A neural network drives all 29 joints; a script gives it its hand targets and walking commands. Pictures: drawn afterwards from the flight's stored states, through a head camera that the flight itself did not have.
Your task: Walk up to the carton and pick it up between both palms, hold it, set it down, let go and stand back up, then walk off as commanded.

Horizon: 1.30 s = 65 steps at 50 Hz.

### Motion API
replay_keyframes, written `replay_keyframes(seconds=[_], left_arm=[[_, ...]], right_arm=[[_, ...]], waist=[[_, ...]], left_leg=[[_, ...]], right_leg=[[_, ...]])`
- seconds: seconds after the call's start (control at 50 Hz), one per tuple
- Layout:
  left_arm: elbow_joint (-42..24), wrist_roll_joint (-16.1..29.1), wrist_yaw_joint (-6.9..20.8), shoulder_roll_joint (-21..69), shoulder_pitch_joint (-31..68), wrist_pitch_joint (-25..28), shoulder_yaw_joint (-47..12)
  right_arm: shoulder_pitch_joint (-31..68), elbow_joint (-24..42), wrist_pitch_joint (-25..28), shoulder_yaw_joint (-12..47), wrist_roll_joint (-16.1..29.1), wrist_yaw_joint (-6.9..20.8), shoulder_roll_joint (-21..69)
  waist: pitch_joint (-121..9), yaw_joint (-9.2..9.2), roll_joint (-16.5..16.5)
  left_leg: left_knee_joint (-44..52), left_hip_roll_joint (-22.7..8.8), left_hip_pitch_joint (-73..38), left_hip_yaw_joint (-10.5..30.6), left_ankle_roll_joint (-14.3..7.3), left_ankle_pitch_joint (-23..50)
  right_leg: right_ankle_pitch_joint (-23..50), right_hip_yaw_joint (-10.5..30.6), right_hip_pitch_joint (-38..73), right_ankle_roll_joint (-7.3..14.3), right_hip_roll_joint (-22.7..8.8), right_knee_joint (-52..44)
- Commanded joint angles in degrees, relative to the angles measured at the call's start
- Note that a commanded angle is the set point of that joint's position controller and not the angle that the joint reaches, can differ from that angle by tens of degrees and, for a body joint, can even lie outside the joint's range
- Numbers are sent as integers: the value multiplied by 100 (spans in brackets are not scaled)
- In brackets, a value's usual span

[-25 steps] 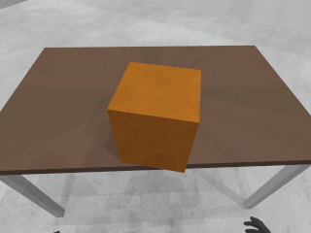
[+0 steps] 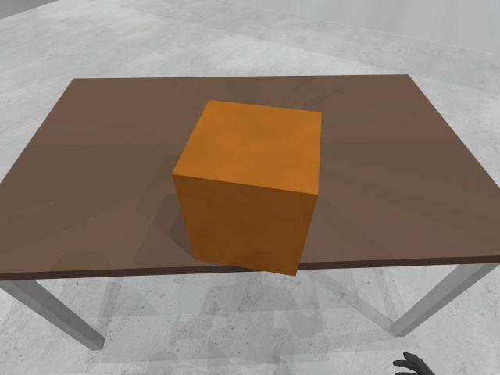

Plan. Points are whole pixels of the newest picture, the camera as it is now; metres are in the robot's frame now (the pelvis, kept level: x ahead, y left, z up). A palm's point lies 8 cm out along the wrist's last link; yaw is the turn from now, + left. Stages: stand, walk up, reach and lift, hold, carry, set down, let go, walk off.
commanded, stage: stand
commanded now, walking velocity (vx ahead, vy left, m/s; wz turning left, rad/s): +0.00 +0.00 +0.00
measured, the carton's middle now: (253, 190) +0.43 +0.00 +0.04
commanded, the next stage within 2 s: walk off in 0.10 s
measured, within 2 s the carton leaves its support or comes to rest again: neither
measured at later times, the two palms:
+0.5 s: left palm out of the picture +0.05 +0.30 -0.11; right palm out of the picture +0.05 -0.30 -0.12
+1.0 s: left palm out of the picture -0.03 +0.32 -0.12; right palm out of the picture -0.08 -0.29 -0.11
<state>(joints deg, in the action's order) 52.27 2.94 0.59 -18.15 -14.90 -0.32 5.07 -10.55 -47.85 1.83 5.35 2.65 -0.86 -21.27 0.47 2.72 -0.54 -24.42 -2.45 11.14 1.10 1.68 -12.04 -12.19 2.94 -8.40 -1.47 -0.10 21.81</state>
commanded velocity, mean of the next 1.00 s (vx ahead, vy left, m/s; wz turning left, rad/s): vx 0.00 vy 0.00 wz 0.00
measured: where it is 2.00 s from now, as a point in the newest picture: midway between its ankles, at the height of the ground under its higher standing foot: outside the picture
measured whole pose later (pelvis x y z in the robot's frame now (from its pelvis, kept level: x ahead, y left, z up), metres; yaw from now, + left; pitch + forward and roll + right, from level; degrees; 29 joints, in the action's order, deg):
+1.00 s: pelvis -0.14 +0.02 -0.01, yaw +1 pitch -2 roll -2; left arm 45.6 2.9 -0.9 -21.4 -9.6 -3.6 5.1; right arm -11.6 -48.5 -1.7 3.1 2.6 -0.5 -23.8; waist 11.0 2.7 0.1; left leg -34.4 -0.2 17.0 1.5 -2.1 -15.0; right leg -28.2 5.4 -24.3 0.2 4.7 59.1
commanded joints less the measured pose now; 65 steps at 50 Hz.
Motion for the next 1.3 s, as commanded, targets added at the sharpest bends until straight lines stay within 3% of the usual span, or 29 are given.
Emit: replay_keyframes(seconds=[0.0,0.26,0.28,0.3,0.36,0.42,0.46,0.5,0.52,0.54,0.56,0.62,0.68,0.74,0.78,0.8,0.82,0.84,0.9,0.96,1.04,1.1,1.14,1.16,1.18,1.2,1.22,1.24,1.28], left_arm=[[-282,-429,0,-1362,418,216,116],[-179,-422,-9,-1369,420,214,123],[-399,-304,-55,-1663,373,66,164],[-464,-301,-90,-1633,269,35,165],[-619,-338,-108,-1566,104,-66,162],[-687,-378,-102,-1361,-136,-139,138],[-688,-424,-89,-1423,-256,-143,170],[-697,-451,-66,-1685,-266,-130,243],[-746,-479,-71,-1987,-101,-134,309],[-837,-527,-104,-2211,335,-113,369],[-956,-548,-176,-2199,591,-95,377],[-1146,-504,-261,-1981,772,-40,292],[-1199,-493,-269,-1880,521,-66,280],[-1309,-458,-220,-1851,631,-178,265],[-1314,-361,-185,-1721,663,-279,233],[-1305,-279,-178,-1443,380,-341,209],[-1326,-266,-219,-1423,382,-364,218],[-1199,-359,-293,-1567,592,-408,311],[-1015,-274,-242,-1533,239,-348,270],[-970,-300,-191,-1520,190,-345,268],[-955,-313,-205,-1476,141,-296,251],[-875,-352,-196,-1446,-23,-277,263],[-703,-389,-179,-1367,-390,-247,274],[-661,-423,-179,-1394,-488,-222,286],[-734,-482,-180,-1712,-383,-189,322],[-940,-534,-184,-2073,57,-154,366],[-1020,-526,-160,-2290,611,-162,461],[-1111,-479,-207,-2097,943,-107,409],[-1165,-462,-227,-1947,1011,-59,356]], right_arm=[[115,-186,106,-655,-509,5,-1225],[81,-271,120,-645,-493,7,-1199],[105,-142,-69,-974,-331,17,-1176],[19,-100,-108,-997,-323,14,-1243],[-43,68,-223,-1081,-340,42,-1419],[383,228,-288,-1123,-398,36,-1611],[532,303,-345,-1106,-399,32,-1580],[482,355,-414,-1054,-401,32,-1346],[251,334,-468,-1047,-344,43,-1207],[145,290,-513,-1053,-305,46,-1155],[-31,216,-532,-1056,-277,36,-1193],[-186,210,-519,-1105,-317,59,-1258],[-342,262,-512,-1070,-343,65,-1204],[-857,153,-476,-1079,-371,66,-1165],[-1253,38,-393,-1126,-458,68,-1149],[-1069,135,-350,-1176,-574,61,-1424],[-730,262,-354,-1300,-531,74,-2104],[-206,384,-332,-1262,-539,47,-2082],[301,638,-272,-1188,-577,-27,-1687],[-81,617,-298,-1196,-533,-15,-1594],[-229,529,-328,-1212,-500,-24,-1560],[-56,484,-371,-1230,-507,-16,-1615],[228,480,-430,-1213,-475,5,-1620],[257,439,-462,-1192,-470,8,-1556],[143,425,-477,-1125,-442,-4,-1326],[38,383,-504,-1103,-407,-19,-1139],[30,297,-552,-1113,-403,-96,-1269],[-157,240,-543,-1137,-400,-82,-1312],[-260,226,-527,-1165,-392,-66,-1385]], waist=[[34,-263,-252],[127,-233,-259],[735,-166,65],[624,-165,-99],[248,-191,-358],[450,-350,-952],[656,-441,-878],[798,-517,-140],[778,-461,1009],[761,-383,1561],[790,-324,1187],[776,-287,869],[465,-274,1007],[5,-42,1202],[-69,144,730],[153,-7,-408],[362,56,-1269],[752,-4,-575],[589,-278,-715],[243,-86,-650],[-228,-52,-846],[-213,-176,-979],[-222,-403,-891],[-155,-456,-755],[22,-395,187],[281,-341,1123],[577,-312,781],[662,-142,319],[741,-133,516]], left_leg=[[613,-427,20,425,-314,520],[610,-433,3,408,-302,562],[-59,-366,290,388,-477,2244],[-123,-396,218,355,-585,2546],[-39,-659,405,584,-937,2406],[346,-1268,1239,1155,-1368,1803],[149,-1156,1626,1093,-1214,1117],[-481,-516,1821,741,-868,-388],[-1619,196,1305,239,-664,-1406],[-3114,593,952,91,-505,-2274],[-3927,545,911,530,-482,-2287],[-4384,434,1104,591,-392,-1831],[-3340,290,1188,324,-364,-1833],[-1585,121,676,133,-427,-1332],[34,137,-46,210,-391,-410],[621,-370,-51,1170,-476,-12],[1134,-1728,886,2777,-1008,498],[975,-1722,1373,2813,-1221,703],[385,-1320,833,1792,-1556,1074],[-43,-1286,-181,1751,-1572,1901],[-284,-1343,-743,1755,-1617,2855],[-295,-1296,-247,1627,-1566,2491],[-449,-1140,455,1387,-1317,1818],[-720,-964,895,1196,-1085,1171],[-1602,-317,1424,751,-819,90],[-2851,706,1981,428,-501,-2068],[-4032,732,1381,936,-448,-2324],[-4444,717,1352,1119,-416,-2004],[-4700,613,1649,911,-336,-1569]], right_leg=[[817,332,122,371,-564,-137],[842,370,64,375,-582,-164],[2207,131,-666,561,-539,412],[2254,143,-731,587,-466,597],[1372,-46,-501,530,-139,1298],[-885,-307,-313,437,282,1895],[-812,-183,-223,464,132,1522],[-734,398,-448,627,-311,695],[-660,1214,-1224,1005,-1062,-272],[-363,1924,-1807,1474,-1772,-791],[258,1902,-1890,1661,-1908,-674],[1681,1392,-1455,1655,-1639,-39],[2573,1295,-665,1488,-1564,416],[2356,1180,-485,1218,-1392,805],[1334,828,-987,840,-988,1407],[-95,468,-1655,568,-230,2075],[-2150,268,-1815,243,803,3300],[-2231,827,-1693,319,781,4056],[-1657,607,-1802,194,697,4776],[-1841,581,-1967,107,613,4183],[-1882,343,-1774,142,403,3003],[-1693,-18,-1234,205,305,2330],[-976,-222,-338,318,243,1287],[-598,31,35,407,133,684],[-483,1349,-157,657,-550,-77],[-419,3014,-706,1193,-1710,-569],[-350,3023,-1836,1566,-1951,-585],[-166,2718,-1734,1593,-1656,-317],[331,2141,-1432,1443,-1236,3]])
